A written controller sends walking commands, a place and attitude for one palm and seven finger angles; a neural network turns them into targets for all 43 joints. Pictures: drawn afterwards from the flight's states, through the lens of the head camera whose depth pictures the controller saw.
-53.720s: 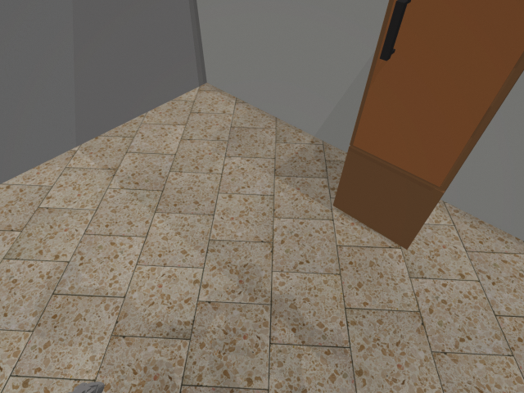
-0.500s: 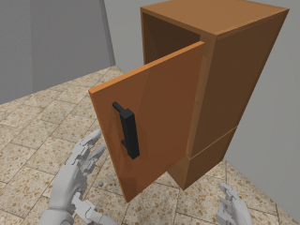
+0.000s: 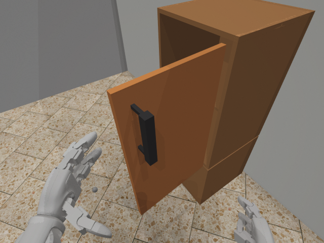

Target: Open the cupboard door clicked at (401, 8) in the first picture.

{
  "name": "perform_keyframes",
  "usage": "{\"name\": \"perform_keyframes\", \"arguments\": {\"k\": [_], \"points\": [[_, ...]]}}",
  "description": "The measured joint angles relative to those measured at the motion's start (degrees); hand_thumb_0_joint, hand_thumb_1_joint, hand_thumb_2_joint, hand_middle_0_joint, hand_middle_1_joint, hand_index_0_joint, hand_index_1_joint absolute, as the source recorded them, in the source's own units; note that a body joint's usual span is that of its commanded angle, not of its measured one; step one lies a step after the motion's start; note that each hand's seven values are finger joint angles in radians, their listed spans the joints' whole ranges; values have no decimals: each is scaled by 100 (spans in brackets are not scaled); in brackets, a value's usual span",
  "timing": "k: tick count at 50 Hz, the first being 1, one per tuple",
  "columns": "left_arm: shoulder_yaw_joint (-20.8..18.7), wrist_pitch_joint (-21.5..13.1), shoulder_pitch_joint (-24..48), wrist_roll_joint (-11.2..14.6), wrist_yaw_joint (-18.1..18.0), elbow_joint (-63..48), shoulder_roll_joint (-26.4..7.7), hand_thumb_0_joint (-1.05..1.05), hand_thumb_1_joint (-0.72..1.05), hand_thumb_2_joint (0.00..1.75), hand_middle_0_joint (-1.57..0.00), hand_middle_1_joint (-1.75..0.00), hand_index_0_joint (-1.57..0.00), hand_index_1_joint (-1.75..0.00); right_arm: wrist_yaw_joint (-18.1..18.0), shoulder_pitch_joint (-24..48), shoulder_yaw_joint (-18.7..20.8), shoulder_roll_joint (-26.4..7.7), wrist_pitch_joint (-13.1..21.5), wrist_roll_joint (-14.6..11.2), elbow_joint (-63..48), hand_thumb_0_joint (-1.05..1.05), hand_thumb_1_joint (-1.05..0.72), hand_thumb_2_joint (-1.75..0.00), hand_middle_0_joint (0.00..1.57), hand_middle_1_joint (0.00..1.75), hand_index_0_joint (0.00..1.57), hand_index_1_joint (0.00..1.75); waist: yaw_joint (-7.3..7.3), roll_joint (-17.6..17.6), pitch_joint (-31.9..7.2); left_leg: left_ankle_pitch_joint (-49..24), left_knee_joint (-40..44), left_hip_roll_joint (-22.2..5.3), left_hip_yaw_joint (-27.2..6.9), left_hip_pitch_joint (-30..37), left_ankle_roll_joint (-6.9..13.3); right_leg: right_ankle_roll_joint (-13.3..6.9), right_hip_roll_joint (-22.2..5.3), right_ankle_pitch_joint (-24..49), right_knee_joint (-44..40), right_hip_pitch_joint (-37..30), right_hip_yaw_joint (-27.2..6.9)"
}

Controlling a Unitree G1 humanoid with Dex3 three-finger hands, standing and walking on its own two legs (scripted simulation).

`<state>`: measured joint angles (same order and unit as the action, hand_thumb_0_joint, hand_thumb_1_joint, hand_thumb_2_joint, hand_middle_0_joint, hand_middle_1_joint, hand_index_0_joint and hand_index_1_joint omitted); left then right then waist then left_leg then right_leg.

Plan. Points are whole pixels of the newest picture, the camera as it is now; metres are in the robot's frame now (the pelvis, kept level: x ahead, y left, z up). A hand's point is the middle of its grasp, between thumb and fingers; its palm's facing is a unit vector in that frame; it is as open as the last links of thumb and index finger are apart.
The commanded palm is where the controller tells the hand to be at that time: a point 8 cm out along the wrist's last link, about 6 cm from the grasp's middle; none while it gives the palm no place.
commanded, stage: draw the hand back to the body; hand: left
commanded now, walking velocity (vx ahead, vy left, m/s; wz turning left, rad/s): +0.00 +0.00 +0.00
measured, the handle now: (143, 135) +0.33 +0.08 +0.14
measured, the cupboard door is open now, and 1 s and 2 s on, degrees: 95 95 95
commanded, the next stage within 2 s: step back with the hand held close in 1.28 s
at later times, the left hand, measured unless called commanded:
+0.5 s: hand (60, 178) +0.19 +0.22 +0.15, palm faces +0.29 -0.90 -0.33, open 13.9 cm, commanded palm +0.15 +0.27 +0.17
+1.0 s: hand (37, 158) +0.22 +0.27 +0.17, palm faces +0.44 -0.81 -0.39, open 8.1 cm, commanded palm +0.17 +0.31 +0.18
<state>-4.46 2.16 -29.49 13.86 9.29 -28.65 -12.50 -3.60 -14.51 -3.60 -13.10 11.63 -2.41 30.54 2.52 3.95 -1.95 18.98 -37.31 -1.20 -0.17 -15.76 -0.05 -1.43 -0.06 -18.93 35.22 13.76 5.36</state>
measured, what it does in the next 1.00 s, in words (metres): stands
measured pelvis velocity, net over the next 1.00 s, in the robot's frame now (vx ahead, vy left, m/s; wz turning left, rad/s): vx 0.03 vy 0.01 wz -0.03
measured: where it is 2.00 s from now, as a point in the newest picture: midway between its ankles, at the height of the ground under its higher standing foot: outside the picture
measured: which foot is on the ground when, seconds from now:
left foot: down 0.00-1.00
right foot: down 0.00-1.00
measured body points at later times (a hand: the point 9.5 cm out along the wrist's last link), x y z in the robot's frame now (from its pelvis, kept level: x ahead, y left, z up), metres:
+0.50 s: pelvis +0.01 +0.02 +0.01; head -0.01 +0.00 +0.46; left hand +0.17 +0.27 +0.17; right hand +0.19 -0.19 -0.06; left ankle +0.01 +0.12 -0.73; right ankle +0.00 -0.10 -0.73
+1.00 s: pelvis +0.03 +0.01 +0.02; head +0.01 -0.01 +0.47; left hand +0.19 +0.31 +0.19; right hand +0.21 -0.21 -0.07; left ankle +0.01 +0.12 -0.73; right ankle +0.00 -0.10 -0.73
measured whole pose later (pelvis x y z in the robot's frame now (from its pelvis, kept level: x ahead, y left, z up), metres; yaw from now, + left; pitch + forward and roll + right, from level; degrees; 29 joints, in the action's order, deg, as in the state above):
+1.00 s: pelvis +0.03 +0.01 +0.02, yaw -2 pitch -5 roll -1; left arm -18.9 -4.4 -25.9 3.4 -7.1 -21.2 -19.3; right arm -4.0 -10.4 -1.0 -13.1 4.7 0.1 36.4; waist 4.2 3.5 2.1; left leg 14.5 -23.4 -0.5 2.2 -4.0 0.8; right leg -0.4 -0.2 -13.7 21.4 2.8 3.1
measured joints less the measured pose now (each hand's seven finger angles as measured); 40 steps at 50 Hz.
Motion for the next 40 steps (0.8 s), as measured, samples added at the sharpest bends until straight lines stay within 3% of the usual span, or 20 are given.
{"name": "perform_keyframes", "arguments": {"k": [11,16,22,30,40], "points": [[-313,269,171,125,188,17,-155,-1,-47,31,-15,-30,-15,-30,-39,88,-47,-41,119,-34,113,1,-90,-90,20,30,20,30,62,-23,39,-114,195,66,4,148,66,67,-55,137,-240,-178,-1],[-310,-165,55,-703,-849,24,-368,-1,-37,36,-16,-30,-16,-30,-119,219,-42,54,13,153,188,1,-90,-90,20,30,20,30,76,-77,212,-226,474,39,69,384,69,72,-17,298,-555,-400,-67],[-354,-496,-83,-1088,-1424,104,-355,-1,-19,43,-16,-30,-17,-30,-81,229,13,63,-152,255,311,1,-90,-90,20,30,20,30,125,-84,373,-370,854,74,140,681,102,106,-38,453,-911,-666,-135],[-589,-647,-62,-1184,-1574,225,-469,-1,8,55,-17,-30,-18,-30,-51,254,85,63,-369,281,494,1,-90,-90,20,30,20,30,141,-66,434,-433,1155,122,201,964,127,140,-76,494,-1137,-897,-194],[-1099,-664,114,-1116,-1608,473,-623,0,42,70,-19,-30,-19,-30,-40,341,178,59,-576,267,541,1,-90,-90,20,30,20,30,145,-51,406,-422,1307,95,249,1116,110,132,-44,499,-1284,-1025,-245]]}}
